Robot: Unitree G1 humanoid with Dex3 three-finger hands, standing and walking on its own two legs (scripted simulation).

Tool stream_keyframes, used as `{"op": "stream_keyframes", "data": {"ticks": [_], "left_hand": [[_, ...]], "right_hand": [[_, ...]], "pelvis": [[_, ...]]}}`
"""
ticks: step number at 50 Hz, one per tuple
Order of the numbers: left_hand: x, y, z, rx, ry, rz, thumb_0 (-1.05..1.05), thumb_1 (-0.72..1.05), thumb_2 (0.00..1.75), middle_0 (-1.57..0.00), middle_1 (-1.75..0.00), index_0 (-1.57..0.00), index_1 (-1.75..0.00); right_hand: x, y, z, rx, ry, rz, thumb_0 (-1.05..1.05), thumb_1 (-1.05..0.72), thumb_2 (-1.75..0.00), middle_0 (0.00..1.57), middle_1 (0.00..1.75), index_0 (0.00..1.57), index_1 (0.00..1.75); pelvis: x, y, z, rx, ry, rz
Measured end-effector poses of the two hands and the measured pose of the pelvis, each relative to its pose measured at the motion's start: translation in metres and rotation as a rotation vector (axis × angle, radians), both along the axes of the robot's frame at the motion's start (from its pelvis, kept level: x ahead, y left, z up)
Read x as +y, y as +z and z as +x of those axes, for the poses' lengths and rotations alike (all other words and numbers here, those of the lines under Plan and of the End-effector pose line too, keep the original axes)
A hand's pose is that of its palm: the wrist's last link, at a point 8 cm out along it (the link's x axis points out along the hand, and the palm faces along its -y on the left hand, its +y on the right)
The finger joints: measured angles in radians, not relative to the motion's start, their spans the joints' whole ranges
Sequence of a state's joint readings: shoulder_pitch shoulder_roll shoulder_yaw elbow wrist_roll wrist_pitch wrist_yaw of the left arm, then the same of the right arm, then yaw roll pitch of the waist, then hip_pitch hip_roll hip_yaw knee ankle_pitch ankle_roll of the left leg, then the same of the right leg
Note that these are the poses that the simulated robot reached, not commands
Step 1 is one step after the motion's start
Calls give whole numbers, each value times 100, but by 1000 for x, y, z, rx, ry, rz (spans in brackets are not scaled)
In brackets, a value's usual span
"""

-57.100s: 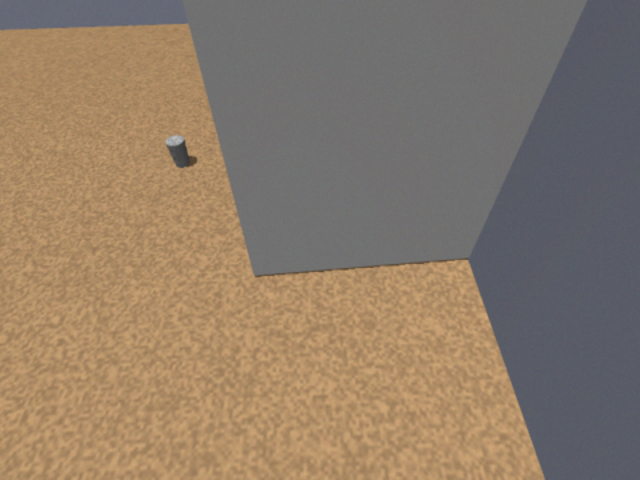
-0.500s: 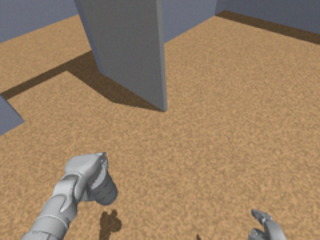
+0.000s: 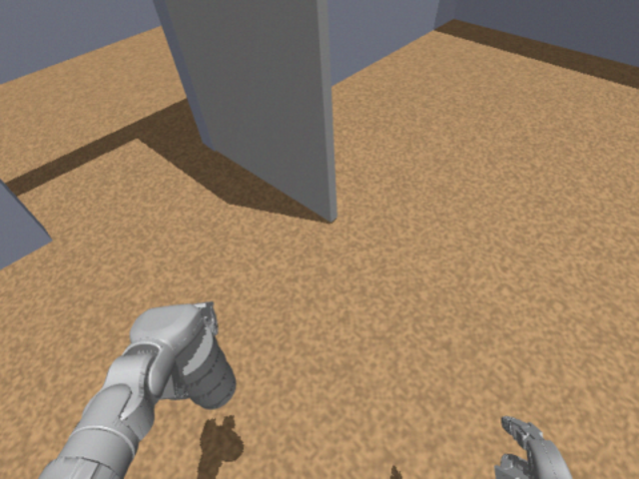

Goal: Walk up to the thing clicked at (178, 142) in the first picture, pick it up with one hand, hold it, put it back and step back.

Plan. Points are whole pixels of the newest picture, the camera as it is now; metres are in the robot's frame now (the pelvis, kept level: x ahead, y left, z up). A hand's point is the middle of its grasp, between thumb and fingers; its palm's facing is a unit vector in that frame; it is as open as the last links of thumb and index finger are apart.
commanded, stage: hold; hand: left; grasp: from above
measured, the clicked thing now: (200, 369) +0.30 +0.21 -0.10
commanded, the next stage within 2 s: crouch in 0.02 s
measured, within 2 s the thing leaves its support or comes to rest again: neither
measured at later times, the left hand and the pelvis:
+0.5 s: hand (190, 378) +0.29 +0.23 -0.10, palm faces -0.48 -0.02 -0.88, open 11.3 cm; pelvis -0.01 +0.00 -0.02, yaw +1 degrees
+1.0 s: hand (232, 387) +0.36 +0.23 -0.35, palm faces -0.45 +0.01 -0.89, open 11.3 cm; pelvis -0.06 +0.01 -0.21, yaw +0 degrees
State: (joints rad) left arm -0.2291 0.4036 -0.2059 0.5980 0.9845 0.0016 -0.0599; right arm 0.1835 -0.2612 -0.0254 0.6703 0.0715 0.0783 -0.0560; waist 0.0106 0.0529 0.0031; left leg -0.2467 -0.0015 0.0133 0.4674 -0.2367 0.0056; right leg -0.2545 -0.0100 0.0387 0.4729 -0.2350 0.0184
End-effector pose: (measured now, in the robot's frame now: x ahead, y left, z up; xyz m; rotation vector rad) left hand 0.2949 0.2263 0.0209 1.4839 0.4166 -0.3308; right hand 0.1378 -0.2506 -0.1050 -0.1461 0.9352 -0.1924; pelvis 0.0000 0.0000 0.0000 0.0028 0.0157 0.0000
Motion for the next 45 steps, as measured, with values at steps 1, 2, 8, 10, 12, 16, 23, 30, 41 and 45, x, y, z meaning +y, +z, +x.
{"op": "stream_keyframes", "data": {"ticks": [1, 2, 8, 10, 12, 16, 23, 30, 41, 45], "left_hand": [[1, 0, 1, -2, 1, 3, 0, -28, 90, -56, -103, -46, -100], [1, 1, 2, -3, 2, 6, 0, -28, 90, -56, -103, -46, -100], [2, 3, 3, -9, 5, 1, 0, -27, 90, -56, -103, -45, -100], [1, 3, 3, -3, -4, 2, 0, -27, 89, -56, -103, -45, -101], [0, 1, 2, -1, -7, -1, 0, -26, 89, -55, -103, -45, -101], [0, -9, -1, 0, -11, 0, 0, -26, 89, -55, -103, -44, -101], [1, -49, -2, 18, -12, 33, 0, -26, 91, -53, -104, -42, -103], [2, -109, 11, 7, -40, 69, -1, -27, 93, -53, -105, -42, -104], [4, -219, 53, -52, -25, 97, -1, -25, 90, -52, -104, -41, -104], [4, -258, 63, -44, -10, 98, -1, -24, 88, -53, -104, -42, -103]], "right_hand": [[0, 0, -1, 3, -1, -1, 1, -91, -91, 20, 30, 20, 30], [-1, 0, -1, 5, -3, -1, 1, -91, -91, 20, 30, 20, 30], [-2, 0, -4, 11, -14, -1, 1, -92, -91, 20, 30, 20, 30], [-2, 0, -5, 11, -18, 0, 1, -91, -91, 20, 30, 20, 30], [-1, 0, -5, 11, -20, -1, 1, -91, -91, 20, 30, 20, 30], [-1, 0, -7, 15, -17, -4, 1, -91, -91, 20, 30, 20, 30], [-6, -9, -22, 75, 0, -27, 1, -90, -91, 20, 30, 20, 30], [-22, -45, -61, 189, -5, -83, 1, -90, -90, 20, 30, 20, 30], [-32, -141, -145, 382, -83, -147, 1, -90, -90, 20, 30, 20, 30], [-26, -178, -167, 427, -98, -137, 1, -90, -90, 20, 30, 20, 30]], "pelvis": [[0, 0, 0, 1, 0, 0], [0, 0, 0, 1, 0, 0], [1, 0, 1, 0, -1, -1], [1, 1, 2, 0, -2, -1], [1, 1, 2, 0, -2, -1], [2, 0, 1, 6, 0, 0], [1, -9, -7, 62, 13, -3], [1, -44, -20, 209, 22, -19], [7, -140, -45, 445, 11, -41], [8, -175, -53, 502, 9, -44]]}}
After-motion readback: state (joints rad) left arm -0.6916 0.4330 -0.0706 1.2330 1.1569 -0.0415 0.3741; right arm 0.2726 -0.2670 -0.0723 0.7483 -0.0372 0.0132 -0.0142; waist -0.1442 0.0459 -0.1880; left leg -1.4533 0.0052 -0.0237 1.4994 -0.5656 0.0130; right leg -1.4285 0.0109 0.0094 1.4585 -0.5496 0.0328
